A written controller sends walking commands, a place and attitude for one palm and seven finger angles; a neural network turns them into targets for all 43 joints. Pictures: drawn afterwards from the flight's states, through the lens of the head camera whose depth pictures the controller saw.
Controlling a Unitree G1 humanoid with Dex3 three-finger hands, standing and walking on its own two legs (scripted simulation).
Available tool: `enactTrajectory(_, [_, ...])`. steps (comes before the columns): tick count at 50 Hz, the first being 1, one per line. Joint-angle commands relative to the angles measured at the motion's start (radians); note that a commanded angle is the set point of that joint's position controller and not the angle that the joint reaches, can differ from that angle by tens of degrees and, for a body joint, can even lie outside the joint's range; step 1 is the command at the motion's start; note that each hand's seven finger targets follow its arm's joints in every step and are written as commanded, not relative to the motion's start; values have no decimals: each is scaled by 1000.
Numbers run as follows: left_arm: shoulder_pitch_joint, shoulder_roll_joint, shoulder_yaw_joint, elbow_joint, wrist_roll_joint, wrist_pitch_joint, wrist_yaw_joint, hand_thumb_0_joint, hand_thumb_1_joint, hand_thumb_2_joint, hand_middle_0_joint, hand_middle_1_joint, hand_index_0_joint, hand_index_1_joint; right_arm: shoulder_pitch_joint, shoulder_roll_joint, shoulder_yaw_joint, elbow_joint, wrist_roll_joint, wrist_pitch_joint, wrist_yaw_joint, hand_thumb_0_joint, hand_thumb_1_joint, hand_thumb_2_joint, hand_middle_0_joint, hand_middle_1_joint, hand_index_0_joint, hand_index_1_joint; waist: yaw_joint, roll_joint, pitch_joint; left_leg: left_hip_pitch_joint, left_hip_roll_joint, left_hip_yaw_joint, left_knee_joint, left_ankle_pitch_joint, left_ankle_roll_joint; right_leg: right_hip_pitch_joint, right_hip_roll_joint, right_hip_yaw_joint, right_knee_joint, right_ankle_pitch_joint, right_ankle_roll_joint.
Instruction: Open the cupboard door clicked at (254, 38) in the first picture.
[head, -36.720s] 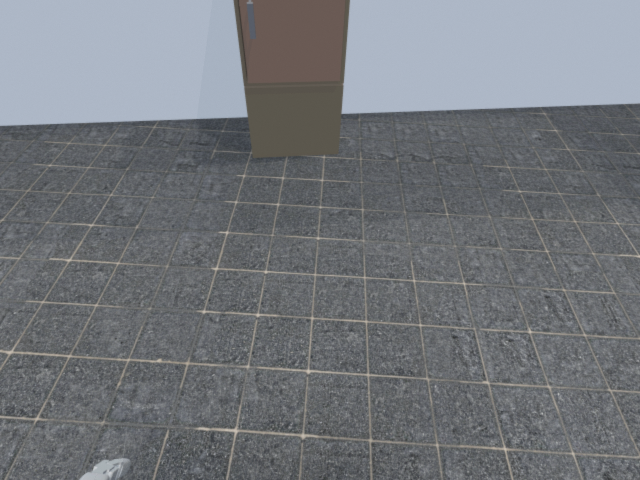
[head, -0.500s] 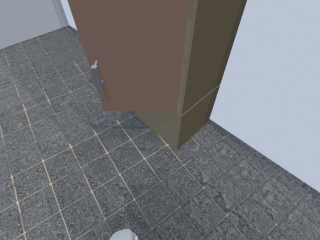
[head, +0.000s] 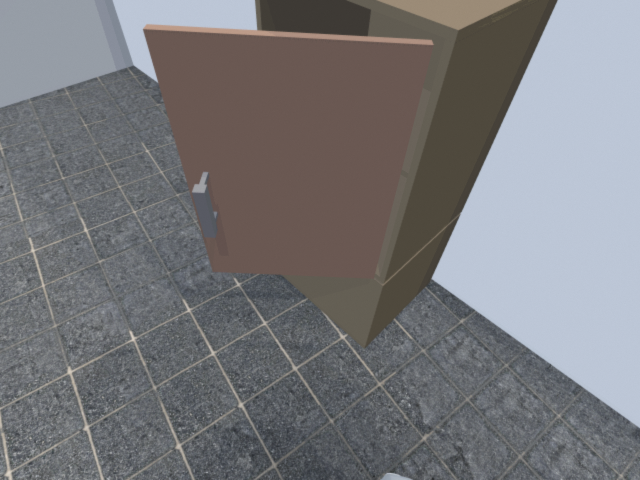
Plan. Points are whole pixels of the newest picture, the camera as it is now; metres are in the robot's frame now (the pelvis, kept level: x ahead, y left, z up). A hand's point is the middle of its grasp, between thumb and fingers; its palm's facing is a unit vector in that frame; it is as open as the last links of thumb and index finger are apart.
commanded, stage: come to a stop and stand still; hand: left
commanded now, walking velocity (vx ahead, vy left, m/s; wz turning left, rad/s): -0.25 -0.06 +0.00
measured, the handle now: (207, 204) +0.61 +0.27 -0.08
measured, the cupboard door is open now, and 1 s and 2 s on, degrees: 44 44 44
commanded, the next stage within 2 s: look again from close up in 1.76 s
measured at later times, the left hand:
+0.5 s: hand out of the picture +0.09 +0.17 -0.19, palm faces +0.03 -0.98 -0.20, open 7.3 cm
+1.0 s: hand out of the picture +0.02 +0.16 -0.17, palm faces +0.00 -0.97 -0.24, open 7.4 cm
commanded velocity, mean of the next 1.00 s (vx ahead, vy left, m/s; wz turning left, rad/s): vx -0.06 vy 0.02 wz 0.00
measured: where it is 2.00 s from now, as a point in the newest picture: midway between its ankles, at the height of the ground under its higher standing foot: outside the picture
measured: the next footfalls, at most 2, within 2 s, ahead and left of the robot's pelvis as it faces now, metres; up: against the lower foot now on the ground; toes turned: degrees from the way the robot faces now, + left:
right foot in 0.10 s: +0.10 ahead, -0.14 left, +0.00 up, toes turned -4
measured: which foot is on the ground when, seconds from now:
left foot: down 0.00-1.00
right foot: up 0.00-0.08, down 0.10-1.00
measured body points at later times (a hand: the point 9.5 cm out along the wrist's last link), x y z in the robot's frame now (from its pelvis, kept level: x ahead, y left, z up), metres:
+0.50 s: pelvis +0.02 -0.01 -0.02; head +0.04 +0.01 +0.43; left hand +0.09 +0.23 -0.17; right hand +0.05 -0.25 -0.16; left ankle +0.02 +0.09 -0.74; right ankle +0.06 -0.14 -0.74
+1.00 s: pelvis +0.02 -0.02 +0.00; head +0.03 -0.05 +0.44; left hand +0.02 +0.21 -0.15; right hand +0.04 -0.26 -0.17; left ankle +0.02 +0.09 -0.74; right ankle +0.06 -0.14 -0.74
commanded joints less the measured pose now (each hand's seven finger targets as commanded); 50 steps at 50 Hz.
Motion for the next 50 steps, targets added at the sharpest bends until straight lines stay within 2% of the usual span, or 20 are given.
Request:
enactTrajectory(1, [102,16,-12,-6,-9,0,5,0,900,900,-200,-300,-200,-300,14,-119,-7,-30,0,0,-14,0,-900,-900,200,300,200,300,28,98,-35,-101,240,-129,-66,275,69,255,27,-2,-245,106,14])
enactTrajectory(3, [108,83,-5,-6,-8,-4,13,0,900,900,-200,-300,-200,-300,17,-97,-6,-18,10,12,-13,0,-900,-900,200,300,200,300,32,39,-40,-106,169,-109,17,153,-9,315,-8,74,-404,277,1])
enactTrajectory(5, [61,153,-5,-18,-9,-10,16,0,900,900,-200,-300,-200,-300,84,-63,-2,-5,19,28,-3,0,-900,-900,200,300,200,300,-14,-60,-31,-118,80,-78,37,-55,-67,296,-155,195,-419,503,-85])
enactTrajectory(6, [36,163,-9,-27,-12,-2,15,0,900,900,-200,-300,-200,-300,110,-59,-2,6,20,34,1,0,-900,-900,200,300,200,300,-28,-6,-20,-74,66,-83,21,-56,-70,234,-164,172,-395,476,-99])
enactTrajectory(7, [25,150,-8,-29,-15,1,19,0,900,900,-200,-300,-200,-300,105,-55,-2,13,14,34,0,0,-900,-900,200,300,200,300,-23,25,-39,-43,78,-83,23,117,-66,251,-120,145,-339,567,-86])
enactTrajectory(9, [43,146,-4,-25,-18,-4,30,0,900,900,-200,-300,-200,-300,113,-91,-16,18,15,45,-11,0,-900,-900,200,300,200,300,-14,-108,-117,-6,96,-70,106,227,-69,312,-108,124,-316,715,-83])
enactTrajectory(12, [43,171,8,-34,-20,3,36,0,900,900,-200,-300,-200,-300,128,-96,-23,11,20,60,-11,0,-900,-900,200,300,200,300,-10,-117,-156,-18,61,-52,197,135,-86,353,-173,167,-337,848,-129])
enactTrajectory(14, [28,172,14,-36,-17,10,41,0,900,900,-200,-300,-200,-300,106,-71,-22,-2,20,71,-9,0,-900,-900,200,300,200,300,-6,-138,-116,-69,30,-55,235,-124,-90,345,-206,199,-389,825,-170])
enactTrajectory(16, [-5,172,19,-50,-13,14,44,0,900,900,-200,-300,-200,-300,93,-58,-23,-6,19,78,-8,0,-900,-900,200,300,200,300,-8,-140,-86,-84,33,-71,214,-220,-89,317,-224,220,-416,731,-191])
enactTrajectory(18, [-41,161,20,-60,-15,18,41,0,900,900,-200,-300,-200,-300,118,-63,-24,-1,17,77,-6,0,-900,-900,200,300,200,300,-30,-89,-76,1,59,-90,97,-46,-79,224,-178,193,-409,488,-146])
enactTrajectory(19, [-47,131,18,-68,-16,22,35,0,900,900,-200,-300,-200,-300,124,-79,-24,1,9,70,-6,0,-900,-900,200,300,200,300,-29,29,-69,41,128,-158,35,94,-51,169,-92,124,-361,324,-86])
enactTrajectory(21, [-55,78,7,-79,-18,42,32,0,900,900,-200,-300,-200,-300,50,-140,-28,-28,-3,65,-10,0,-900,-900,200,300,200,300,-9,253,11,-134,277,-301,-122,115,51,192,43,13,-208,-41,-10])
enactTrajectory(22, [98,96,-23,-29,-30,23,68,0,900,900,-200,-300,-200,-300,-91,-167,-37,-121,26,36,-7,0,-900,-900,200,300,200,300,37,274,-45,-72,259,-180,153,453,12,189,-37,126,-246,105,-58])
enactTrajectory(23, [57,141,-9,-74,-15,8,56,0,900,900,-200,-300,-200,-300,-25,-106,-29,-149,11,41,1,0,-900,-900,200,300,200,300,7,224,-108,-74,152,-140,139,207,-29,202,-46,112,-281,178,-82])
enactTrajectory(24, [31,144,-7,-68,-14,-4,45,0,900,900,-200,-300,-200,-300,-16,-88,-20,-146,3,39,4,0,-900,-900,200,300,200,300,1,202,-107,-61,115,-116,137,130,-41,207,-65,147,-287,270,-89])
enactTrajectory(25, [8,154,-12,-77,-11,-6,42,0,900,900,-200,-300,-200,-300,35,-85,-15,-154,4,37,6,0,-900,-900,200,300,200,300,-25,160,-111,-58,116,-143,95,38,-40,192,-62,148,-304,163,-95])
enactTrajectory(29, [17,104,-27,-85,-3,15,28,0,900,900,-200,-300,-200,-300,6,-134,-18,-191,3,31,5,0,-900,-900,200,300,200,300,-8,168,29,-150,185,-232,-77,-91,5,149,37,36,-265,-4,-36])
enactTrajectory(33, [65,101,-38,-67,-3,11,23,0,900,900,-200,-300,-200,-300,3,-154,-13,-193,4,34,12,0,-900,-900,200,300,200,300,-6,29,93,-194,139,-218,-111,-324,-3,145,20,94,-349,-5,-41])
enactTrajectory(38, [81,114,-37,-64,-4,-3,21,0,900,900,-200,-300,-200,-300,33,-149,-7,-167,3,32,16,0,-900,-900,200,300,200,300,-21,-32,57,-111,108,-186,-87,-274,-6,113,-4,140,-427,-70,-42])
enactTrajectory(50, [82,128,-39,-8,-16,-28,21,0,900,900,-200,-300,-200,-300,71,-116,20,-55,7,12,12,0,-900,-900,200,300,200,300,-21,9,7,-31,98,-139,-64,-74,-28,183,-34,151,-476,33,-53])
